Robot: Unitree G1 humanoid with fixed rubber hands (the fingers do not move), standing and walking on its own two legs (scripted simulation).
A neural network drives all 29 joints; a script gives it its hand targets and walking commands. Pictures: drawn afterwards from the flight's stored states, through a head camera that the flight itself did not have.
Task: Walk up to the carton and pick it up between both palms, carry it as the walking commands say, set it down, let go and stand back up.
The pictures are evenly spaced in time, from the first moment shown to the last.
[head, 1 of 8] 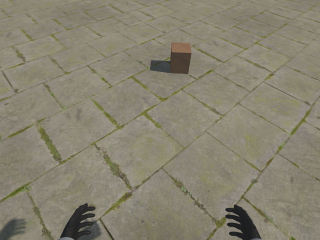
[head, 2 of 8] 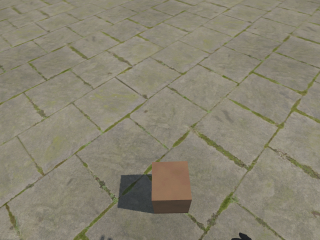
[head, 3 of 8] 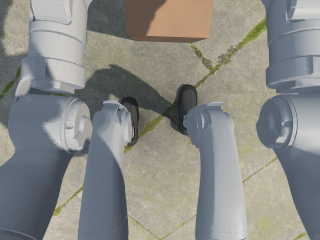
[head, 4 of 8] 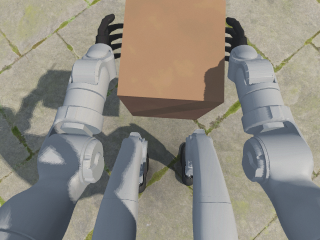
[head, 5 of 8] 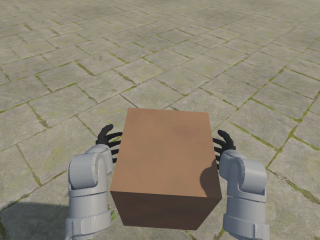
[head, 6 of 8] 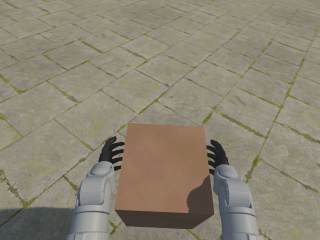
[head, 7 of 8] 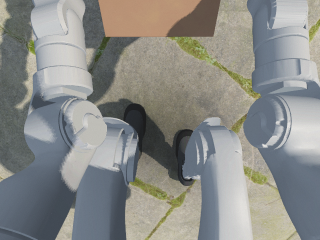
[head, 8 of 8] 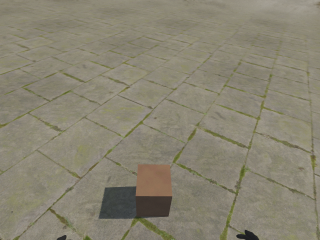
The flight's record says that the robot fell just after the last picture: no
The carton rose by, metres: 0.68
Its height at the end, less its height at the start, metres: +0.00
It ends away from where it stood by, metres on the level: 0.42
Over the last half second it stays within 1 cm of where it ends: yes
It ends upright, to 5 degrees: yes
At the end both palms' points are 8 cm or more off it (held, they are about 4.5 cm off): yes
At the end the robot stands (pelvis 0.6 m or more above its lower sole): yes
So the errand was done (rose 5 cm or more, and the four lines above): yes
